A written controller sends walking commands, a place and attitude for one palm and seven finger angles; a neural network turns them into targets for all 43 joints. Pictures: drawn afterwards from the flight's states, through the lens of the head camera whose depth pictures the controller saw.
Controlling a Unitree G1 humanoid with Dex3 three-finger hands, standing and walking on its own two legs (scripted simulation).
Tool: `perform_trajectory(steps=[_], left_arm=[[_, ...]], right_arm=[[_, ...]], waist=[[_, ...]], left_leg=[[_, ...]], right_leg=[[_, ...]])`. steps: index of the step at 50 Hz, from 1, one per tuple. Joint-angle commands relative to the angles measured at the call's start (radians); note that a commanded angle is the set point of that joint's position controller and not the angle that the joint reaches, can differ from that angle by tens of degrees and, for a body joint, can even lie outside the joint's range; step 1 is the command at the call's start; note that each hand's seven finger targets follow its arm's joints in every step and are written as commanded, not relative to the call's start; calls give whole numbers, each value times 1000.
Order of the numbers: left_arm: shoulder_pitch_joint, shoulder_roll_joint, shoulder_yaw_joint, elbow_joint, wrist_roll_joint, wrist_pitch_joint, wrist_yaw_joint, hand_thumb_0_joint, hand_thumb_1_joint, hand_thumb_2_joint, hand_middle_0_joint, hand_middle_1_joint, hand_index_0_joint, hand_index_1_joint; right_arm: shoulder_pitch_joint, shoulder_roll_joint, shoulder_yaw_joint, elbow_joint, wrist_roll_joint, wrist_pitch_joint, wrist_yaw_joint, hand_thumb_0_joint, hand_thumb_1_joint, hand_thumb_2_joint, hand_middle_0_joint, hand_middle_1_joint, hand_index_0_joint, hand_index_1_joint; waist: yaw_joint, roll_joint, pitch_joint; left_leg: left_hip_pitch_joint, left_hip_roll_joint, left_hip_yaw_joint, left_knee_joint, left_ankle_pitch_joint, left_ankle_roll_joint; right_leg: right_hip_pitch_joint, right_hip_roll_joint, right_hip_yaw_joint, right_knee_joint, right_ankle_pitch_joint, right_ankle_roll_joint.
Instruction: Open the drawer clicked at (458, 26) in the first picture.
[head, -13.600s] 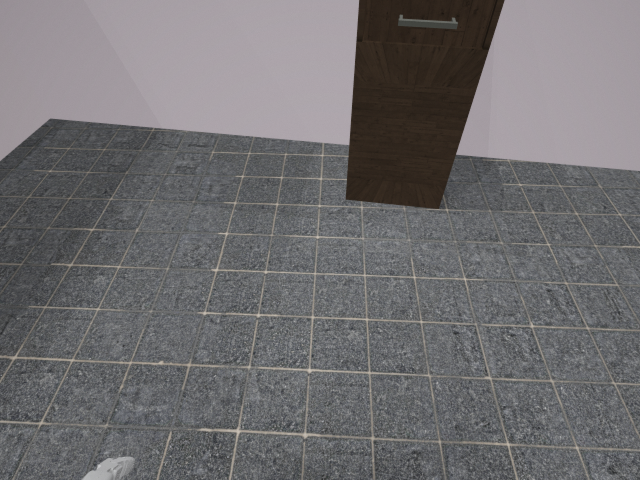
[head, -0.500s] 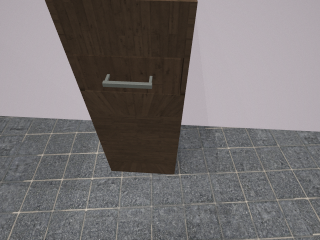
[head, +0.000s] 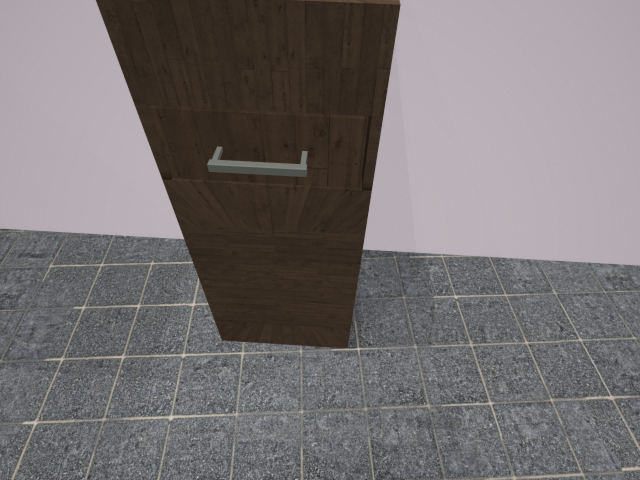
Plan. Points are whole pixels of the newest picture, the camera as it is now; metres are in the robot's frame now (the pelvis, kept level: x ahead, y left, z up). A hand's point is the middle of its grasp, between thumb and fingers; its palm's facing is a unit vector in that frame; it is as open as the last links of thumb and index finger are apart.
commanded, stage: shuffle to correct the standing spot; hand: left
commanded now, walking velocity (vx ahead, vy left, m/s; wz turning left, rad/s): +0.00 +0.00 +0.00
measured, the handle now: (259, 161) +0.64 +0.15 +0.03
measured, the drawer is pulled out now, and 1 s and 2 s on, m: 0.00 0.00 0.00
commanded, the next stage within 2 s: come to a stop and stand still in 0.52 s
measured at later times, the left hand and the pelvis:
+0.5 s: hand out of the picture +0.01 +0.13 -0.18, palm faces +0.12 -0.98 -0.14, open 7.4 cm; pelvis +0.08 -0.02 -0.01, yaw +1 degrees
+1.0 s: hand (218, 412) +0.25 +0.18 -0.18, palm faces -0.04 -0.97 -0.23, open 7.4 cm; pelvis +0.17 -0.02 +0.00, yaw -3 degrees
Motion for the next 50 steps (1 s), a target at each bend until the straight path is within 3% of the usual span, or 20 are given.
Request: perform_trajectory(steps=[1, 5, 9, 13, 16, 17, 18, 19, 21, 25, 29, 30, 31, 32, 33, 34, 36, 39, 43, 50], left_arm=[[50, 94, 15, -29, 0, -18, 9, 0, 900, 900, -200, -300, -200, -300], [70, 62, 11, -21, 4, -8, 6, 0, 900, 900, -200, -300, -200, -300], [68, 51, 19, -40, 18, 0, -10, 0, 900, 900, -200, -300, -200, -300], [85, 35, 27, -55, 23, -8, -23, 0, 900, 900, -200, -300, -200, -300], [184, 59, 44, -34, 20, -24, -21, 0, 900, 900, -200, -300, -200, -300], [264, 95, 55, -12, 21, -33, -14, 0, 900, 900, -200, -300, -200, -300], [347, 143, 69, 20, 15, -41, -5, 0, 900, 900, -200, -300, -200, -300], [392, 146, 70, 29, 10, -46, 1, 0, 900, 900, -200, -300, -200, -300], [340, 110, 65, 13, 12, -48, 11, 0, 900, 900, -200, -300, -200, -300], [175, 95, 60, -38, 25, -53, 10, 0, 900, 900, -200, -300, -200, -300], [136, 91, 57, -32, 16, -45, -4, 0, 900, 900, -200, -300, -200, -300], [140, 77, 53, -28, 14, -41, -5, 0, 900, 900, -200, -300, -200, -300], [154, 50, 48, -31, 11, -37, -9, 0, 900, 900, -200, -300, -200, -300], [178, -4, 41, -49, 3, -33, -13, 0, 900, 900, -200, -300, -200, -300], [159, 18, 41, -72, 14, -26, -8, 0, 900, 900, -200, -300, -200, -300], [128, 20, 43, -69, 27, -13, -3, 0, 900, 900, -200, -300, -200, -300], [144, 9, 40, -48, 21, -3, 0, 0, 900, 900, -200, -300, -200, -300], [164, 10, 42, -60, 12, 25, -2, 0, 900, 900, -200, -300, -200, -300], [71, 51, 57, -129, 22, 44, 1, 0, 900, 900, -200, -300, -200, -300], [-20, 87, 64, -193, 17, 36, -2, 0, 900, 900, -200, -300, -200, -300]], right_arm=[[79, -105, -20, -17, 5, -11, -9, 0, -900, -900, 200, 300, 200, 300], [107, -86, -18, -6, -1, -5, -7, 0, -900, -900, 200, 300, 200, 300], [95, -121, -36, -18, -7, 5, -5, 0, -900, -900, 200, 300, 200, 300], [102, -128, -45, -27, -6, -1, -9, 0, -900, -900, 200, 300, 200, 300], [96, -102, -42, -44, -4, -13, -11, 0, -900, -900, 200, 300, 200, 300], [86, -73, -37, -57, 1, -20, -10, 0, -900, -900, 200, 300, 200, 300], [64, -48, -32, -73, 2, -23, -4, 0, -900, -900, 200, 300, 200, 300], [-12, -57, -32, -102, 3, -22, 0, 0, -900, -900, 200, 300, 200, 300], [-64, -47, -43, -125, 5, -26, 6, 0, -900, -900, 200, 300, 200, 300], [-51, -1, -44, -123, 5, -16, 31, 0, -900, -900, 200, 300, 200, 300], [23, -4, -41, -98, 2, -24, 27, 0, -900, -900, 200, 300, 200, 300], [87, -21, -46, -72, 0, -33, 24, 0, -900, -900, 200, 300, 200, 300], [170, -87, -59, -47, -5, -39, 14, 0, -900, -900, 200, 300, 200, 300], [243, -192, -80, -39, -19, -44, 6, 0, -900, -900, 200, 300, 200, 300], [228, -223, -79, -47, -15, -26, -2, 0, -900, -900, 200, 300, 200, 300], [160, -185, -66, -59, -17, -21, -11, 0, -900, -900, 200, 300, 200, 300], [38, -122, -36, -91, -11, -28, -21, 0, -900, -900, 200, 300, 200, 300], [-31, -145, -46, -104, -4, -20, -29, 0, -900, -900, 200, 300, 200, 300], [-6, -167, -70, -102, -4, -4, -32, 0, -900, -900, 200, 300, 200, 300], [-85, -192, -103, -128, -17, 20, -12, 0, -900, -900, 200, 300, 200, 300]], waist=[[5, 12, 67], [0, 4, 63], [4, 53, 159], [9, 89, 208], [41, -31, 137], [68, -168, 88], [83, -307, 31], [118, -289, 20], [95, -138, 35], [8, -80, 38], [-40, -125, 56], [-61, -84, 31], [-89, 46, -16], [-98, 303, -57], [-85, 278, -19], [-64, 180, 64], [1, 86, 102], [27, 92, 26], [3, 102, -28], [5, 213, -37]], left_leg=[[-155, 111, -79, -106, 168, 8], [-147, 120, -87, -126, -13, 16], [-199, 175, -152, -199, -249, 58], [-173, 211, -175, -164, -174, 92], [-244, 134, -77, 52, 23, 63], [-353, 61, 9, 236, 38, 36], [-469, 4, 73, 443, -140, 10], [-532, 18, 12, 620, -278, 7], [-597, 58, -33, 738, -231, 4], [-414, 94, -16, 505, -143, -3], [-167, 40, 80, 210, 95, -10], [-50, 37, 77, 129, 147, -13], [68, 110, -27, 59, 124, 8], [128, 376, -373, -79, 152, 105], [34, 482, -471, -165, 171, 182], [-72, 455, -401, -158, 309, 179], [-211, 403, -244, -109, 690, 163], [-130, 336, -79, -59, 825, 140], [-14, 331, -45, -10, 997, 138], [-43, 309, -19, 64, 815, 94]], right_leg=[[80, -86, 77, -36, 139, -32], [53, -67, 59, -10, -19, -30], [-58, -21, 11, 82, -168, -25], [-131, -12, -15, 140, -146, -28], [46, -58, 101, 91, -36, -77], [191, -146, 236, 36, 79, -121], [315, -263, 399, -57, 226, -194], [330, -313, 468, -94, 360, -254], [300, -324, 412, -90, 375, -288], [70, -249, 223, -140, 147, -213], [-79, -156, 108, -82, -1, -137], [-117, -123, 80, 6, -22, -114], [-172, -72, 46, 186, -47, -85], [-312, 33, -61, 453, -303, -26], [-325, 23, -8, 614, -443, -29], [-317, -20, 41, 680, -397, -25], [-234, -71, 66, 655, -312, 7], [-194, -55, 36, 559, -250, 32], [-266, -20, 26, 577, -205, 32], [-144, -22, -11, 292, -161, 7]])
